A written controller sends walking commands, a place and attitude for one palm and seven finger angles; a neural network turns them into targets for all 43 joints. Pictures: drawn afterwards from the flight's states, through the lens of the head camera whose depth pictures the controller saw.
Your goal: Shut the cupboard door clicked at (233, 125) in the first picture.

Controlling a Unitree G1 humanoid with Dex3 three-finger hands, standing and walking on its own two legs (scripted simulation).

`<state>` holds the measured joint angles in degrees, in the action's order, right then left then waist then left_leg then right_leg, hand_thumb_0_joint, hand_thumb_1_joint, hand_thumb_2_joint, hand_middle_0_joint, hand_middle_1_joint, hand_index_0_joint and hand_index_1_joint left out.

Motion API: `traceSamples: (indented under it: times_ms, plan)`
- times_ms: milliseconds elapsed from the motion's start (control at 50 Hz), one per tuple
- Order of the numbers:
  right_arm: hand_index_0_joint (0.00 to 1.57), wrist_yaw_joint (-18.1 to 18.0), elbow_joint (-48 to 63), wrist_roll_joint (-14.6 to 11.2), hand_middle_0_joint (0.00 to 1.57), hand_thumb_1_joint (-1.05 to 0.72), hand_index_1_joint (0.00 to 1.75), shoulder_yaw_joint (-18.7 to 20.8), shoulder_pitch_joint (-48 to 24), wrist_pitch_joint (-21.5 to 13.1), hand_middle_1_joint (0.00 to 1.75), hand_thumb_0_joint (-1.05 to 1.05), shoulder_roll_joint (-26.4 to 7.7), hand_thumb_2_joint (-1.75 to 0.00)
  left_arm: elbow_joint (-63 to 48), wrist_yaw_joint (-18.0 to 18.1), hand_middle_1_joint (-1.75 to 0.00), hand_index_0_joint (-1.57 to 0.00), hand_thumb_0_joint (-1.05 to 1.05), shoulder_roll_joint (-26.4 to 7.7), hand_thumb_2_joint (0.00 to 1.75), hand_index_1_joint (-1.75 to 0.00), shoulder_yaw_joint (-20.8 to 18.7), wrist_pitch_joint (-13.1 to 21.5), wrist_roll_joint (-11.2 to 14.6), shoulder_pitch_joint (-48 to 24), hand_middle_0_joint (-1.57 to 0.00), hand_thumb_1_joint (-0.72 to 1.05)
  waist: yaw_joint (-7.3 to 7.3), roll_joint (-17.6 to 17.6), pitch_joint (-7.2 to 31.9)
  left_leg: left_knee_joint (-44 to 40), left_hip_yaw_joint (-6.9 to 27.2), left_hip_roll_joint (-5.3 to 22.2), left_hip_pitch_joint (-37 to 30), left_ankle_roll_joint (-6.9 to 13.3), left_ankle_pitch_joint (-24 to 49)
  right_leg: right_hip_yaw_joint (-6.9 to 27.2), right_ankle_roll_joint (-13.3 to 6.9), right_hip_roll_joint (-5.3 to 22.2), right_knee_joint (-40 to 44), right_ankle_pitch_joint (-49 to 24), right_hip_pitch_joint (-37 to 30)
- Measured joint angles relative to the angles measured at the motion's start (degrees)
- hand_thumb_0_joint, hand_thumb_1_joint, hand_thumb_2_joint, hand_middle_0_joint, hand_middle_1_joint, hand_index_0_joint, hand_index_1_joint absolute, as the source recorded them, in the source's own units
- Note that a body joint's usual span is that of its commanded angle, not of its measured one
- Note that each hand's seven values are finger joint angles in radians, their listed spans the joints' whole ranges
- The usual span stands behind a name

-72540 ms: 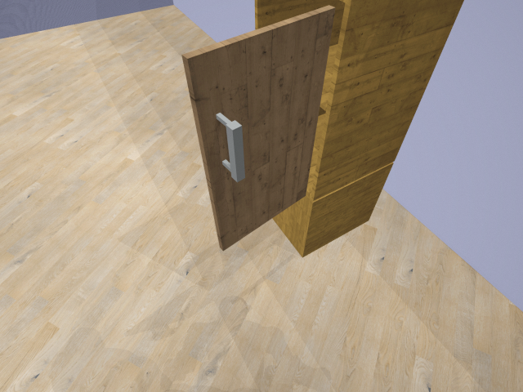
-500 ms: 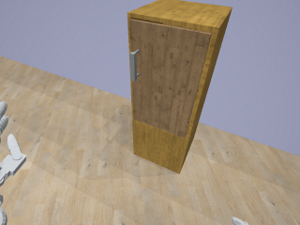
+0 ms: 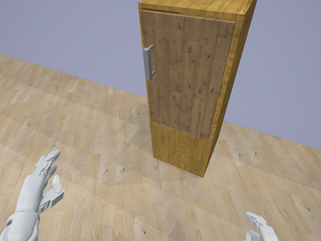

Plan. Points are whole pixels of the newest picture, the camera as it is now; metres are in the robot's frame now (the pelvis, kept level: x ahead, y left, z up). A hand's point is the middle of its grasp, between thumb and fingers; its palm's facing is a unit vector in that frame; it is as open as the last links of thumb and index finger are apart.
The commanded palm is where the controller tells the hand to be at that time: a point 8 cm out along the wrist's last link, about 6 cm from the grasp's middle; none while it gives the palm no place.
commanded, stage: let the arm hang, fingers relaxed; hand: left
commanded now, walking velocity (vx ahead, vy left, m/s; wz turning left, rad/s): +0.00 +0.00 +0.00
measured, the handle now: (150, 62) +0.79 +0.11 +0.06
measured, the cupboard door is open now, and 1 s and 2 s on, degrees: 0 0 0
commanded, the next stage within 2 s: look to check the result in 1.00 s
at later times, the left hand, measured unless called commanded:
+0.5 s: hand out of the picture -0.12 +0.18 -0.16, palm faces +0.03 -0.98 -0.20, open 7.2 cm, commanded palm none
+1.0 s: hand out of the picture -0.05 +0.15 -0.17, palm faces +0.04 -0.99 -0.12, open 7.3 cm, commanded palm none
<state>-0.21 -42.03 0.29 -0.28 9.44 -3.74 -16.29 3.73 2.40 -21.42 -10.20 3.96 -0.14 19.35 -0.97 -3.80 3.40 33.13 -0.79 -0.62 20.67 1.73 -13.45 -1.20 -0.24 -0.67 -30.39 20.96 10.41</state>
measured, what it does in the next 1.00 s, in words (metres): stands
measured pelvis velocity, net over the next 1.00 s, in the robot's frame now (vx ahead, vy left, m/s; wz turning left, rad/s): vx -0.02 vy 0.01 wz -0.01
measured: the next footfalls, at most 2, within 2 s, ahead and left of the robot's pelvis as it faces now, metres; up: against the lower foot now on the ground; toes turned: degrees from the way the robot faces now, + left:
none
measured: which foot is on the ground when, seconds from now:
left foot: down 0.00-1.00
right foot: down 0.00-1.00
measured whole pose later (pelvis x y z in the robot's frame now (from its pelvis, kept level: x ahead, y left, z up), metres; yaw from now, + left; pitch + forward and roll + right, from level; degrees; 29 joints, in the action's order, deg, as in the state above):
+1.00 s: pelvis -0.02 +0.01 +0.01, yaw +0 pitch -2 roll -1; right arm -2.1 -64.0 1.3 0.0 19.2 1.1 -6.9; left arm 65.0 1.8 -5.4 0.1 0.3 -0.7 20.3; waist 0.9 0.2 0.2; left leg 25.2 -1.4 -1.4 15.8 2.4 -8.0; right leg -0.7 0.3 0.1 -25.2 16.6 7.1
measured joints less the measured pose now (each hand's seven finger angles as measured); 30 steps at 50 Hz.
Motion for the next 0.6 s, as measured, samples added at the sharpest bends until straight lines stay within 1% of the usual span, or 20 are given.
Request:
traceSamples:
  times_ms: [40,60,120,160,180,200,260,340,480,600]
  plan:
    - [0.20,0.2,-2.2,0.6,0.20,-0.90,0.30,0.0,-0.9,1.6,0.30,0.01,-1.0,-0.90,13.5,-1.4,-0.30,-0.20,0.00,2.5,0.90,-0.30,4.3,-3.7,-0.6,-3.2,-0.20,0.91,0.79,-0.4,-0.4,1.0,0.0,-0.5,0.4,0.3,-0.2,-0.1,0.2,0.5,-1.9,0.8,0.7]
    - [0.20,0.2,-3.1,0.8,0.20,-0.90,0.30,0.0,-1.1,2.2,0.30,0.01,-1.0,-0.90,19.5,-1.9,-0.30,-0.20,0.00,3.8,0.90,-0.30,6.0,-4.9,-0.8,-4.1,-0.20,0.91,1.30,0.0,-0.9,1.1,0.0,-0.7,0.3,0.4,-0.1,-0.1,0.3,0.7,-2.5,1.1,0.8]
    - [0.20,0.1,-5.6,1.4,0.20,-0.91,0.30,-0.3,-0.1,3.7,0.30,0.01,0.0,-0.90,33.8,-2.3,-0.30,-0.20,0.00,7.8,0.90,-0.30,9.8,-7.1,-0.9,-4.3,-0.20,0.91,2.61,2.3,-2.6,0.6,-0.1,-1.0,-0.7,0.3,0.3,-0.1,0.3,1.0,-2.9,1.1,0.2]
    - [0.20,-0.1,-7.9,1.6,0.20,-0.91,0.30,-0.6,1.2,4.5,0.30,0.01,1.1,-0.90,41.1,-2.4,-0.30,-0.20,0.01,10.4,0.90,-0.30,11.3,-7.6,-0.7,-3.4,-0.20,0.91,2.94,4.1,-3.7,-0.5,0.0,-0.9,-1.6,0.2,0.9,-0.1,0.3,0.9,-1.8,0.5,-0.7]
    - [0.20,-0.2,-9.1,1.5,0.20,-0.91,0.30,-0.8,2.1,4.8,0.30,0.01,1.7,-0.90,44.0,-1.9,-0.30,-0.20,0.00,11.4,0.90,-0.30,11.1,-7.5,-0.4,-2.9,-0.20,0.93,2.90,4.9,-4.2,-1.0,0.2,-0.7,-1.9,0.2,1.2,-0.3,0.2,0.7,-0.9,0.0,-1.2]
    - [0.20,-0.4,-10.4,1.5,0.20,-0.91,0.30,-0.9,3.1,5.0,0.30,0.01,2.4,-0.90,46.3,-1.0,-0.30,-0.21,0.00,11.4,0.90,-0.30,10.0,-7.2,-0.3,-2.6,-0.20,0.97,2.63,5.6,-4.6,-1.6,0.5,-0.6,-2.1,0.1,1.6,-0.6,0.1,0.5,0.1,-0.6,-1.6]
    - [0.20,-0.9,-14.4,1.5,0.20,-0.91,0.30,-1.0,5.8,5.7,0.30,0.01,4.1,-0.90,52.0,-1.4,-0.30,-0.21,-0.01,10.3,0.90,-0.30,9.5,-6.7,-0.3,-1.1,-0.21,1.01,1.67,6.4,-5.5,-3.6,1.1,-0.3,-2.8,-0.1,2.9,-1.1,-0.3,0.0,3.0,-2.3,-2.8]
    - [0.20,-1.4,-18.2,1.2,0.20,-0.91,0.30,-0.7,8.3,6.1,0.30,0.01,5.5,-0.90,57.7,-1.7,-0.30,-0.21,-0.01,10.0,0.90,-0.30,9.8,-6.1,-0.3,1.7,-0.20,0.98,1.02,5.4,-6.2,-6.0,1.1,-0.3,-3.8,0.1,4.3,-1.0,-0.1,0.0,5.7,-4.0,-3.9]
    - [0.20,-1.7,-21.5,0.7,0.20,-0.91,0.30,-0.4,9.8,5.9,0.30,0.01,7.4,-0.90,63.4,-1.2,-0.30,-0.20,0.00,11.4,0.90,-0.30,10.3,-5.3,-0.3,5.4,-0.20,0.94,1.18,3.1,-6.2,-8.1,0.1,-0.5,-5.1,0.5,5.5,-0.2,0.3,0.5,6.9,-5.0,-4.5]
    - [0.20,-1.7,-22.3,0.7,0.20,-0.91,0.30,-0.3,9.6,5.7,0.30,0.01,9.0,-0.90,64.2,-0.8,-0.30,-0.20,0.00,13.3,0.90,-0.30,10.6,-4.8,-0.4,5.6,-0.20,0.92,1.39,2.3,-5.0,-8.4,-0.4,-0.8,-5.4,0.7,5.8,0.4,0.5,0.8,6.0,-4.8,-4.1]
